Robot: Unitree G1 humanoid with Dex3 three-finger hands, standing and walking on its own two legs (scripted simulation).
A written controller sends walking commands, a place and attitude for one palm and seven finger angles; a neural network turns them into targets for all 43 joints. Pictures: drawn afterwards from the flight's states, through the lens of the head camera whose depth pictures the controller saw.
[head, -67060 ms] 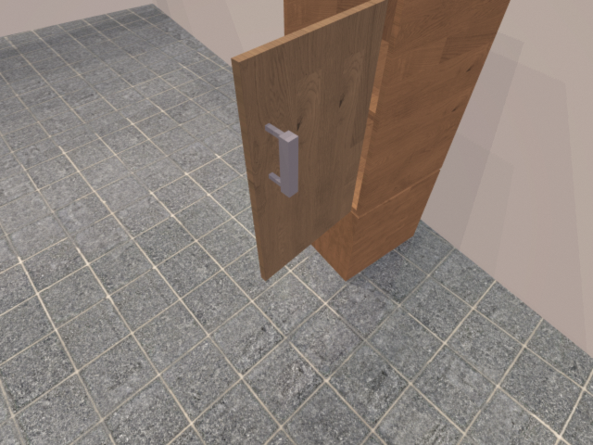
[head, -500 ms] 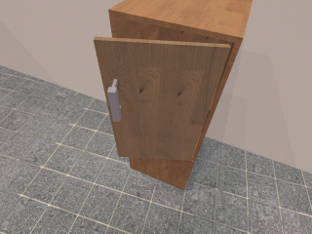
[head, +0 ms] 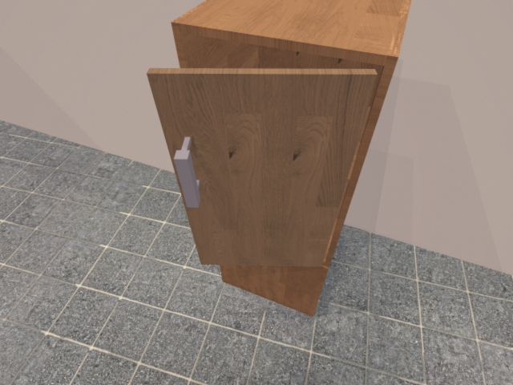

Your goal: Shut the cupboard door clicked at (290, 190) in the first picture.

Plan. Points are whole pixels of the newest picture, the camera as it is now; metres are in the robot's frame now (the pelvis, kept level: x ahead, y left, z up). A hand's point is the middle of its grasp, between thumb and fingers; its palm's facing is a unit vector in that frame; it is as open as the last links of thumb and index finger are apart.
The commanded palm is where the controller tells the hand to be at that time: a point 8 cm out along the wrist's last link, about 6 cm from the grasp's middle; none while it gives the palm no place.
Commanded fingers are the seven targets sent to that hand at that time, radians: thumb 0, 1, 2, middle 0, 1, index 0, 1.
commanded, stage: look again from close up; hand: left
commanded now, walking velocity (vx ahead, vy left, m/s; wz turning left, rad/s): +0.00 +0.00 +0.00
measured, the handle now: (190, 172) +0.47 +0.16 +0.06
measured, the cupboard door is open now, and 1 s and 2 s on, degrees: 21 21 21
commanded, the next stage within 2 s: raise the hand and make a fist in 0.08 s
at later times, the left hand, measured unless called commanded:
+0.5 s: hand (160, 360) +0.17 +0.16 -0.03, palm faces +0.04 -1.00 -0.04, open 6.6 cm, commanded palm +0.12 +0.22 -0.04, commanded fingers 0.00 0.90 0.90 -0.49 -0.62 -0.49 -0.62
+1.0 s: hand (143, 350) +0.17 +0.18 +0.00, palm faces +0.07 -1.00 -0.04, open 4.2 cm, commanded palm +0.14 +0.22 +0.00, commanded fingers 0.00 0.90 0.90 -0.95 -1.12 -0.95 -1.12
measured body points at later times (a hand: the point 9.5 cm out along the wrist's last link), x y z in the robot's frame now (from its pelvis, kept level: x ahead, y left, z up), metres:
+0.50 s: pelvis -0.03 -0.04 -0.07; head +0.00 -0.04 +0.38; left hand +0.16 +0.21 -0.02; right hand +0.18 -0.29 -0.12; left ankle +0.01 +0.08 -0.74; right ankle -0.02 -0.14 -0.74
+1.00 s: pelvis -0.03 -0.03 -0.06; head +0.01 -0.03 +0.38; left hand +0.16 +0.23 +0.00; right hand +0.13 -0.26 -0.15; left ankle +0.01 +0.08 -0.74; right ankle -0.02 -0.14 -0.74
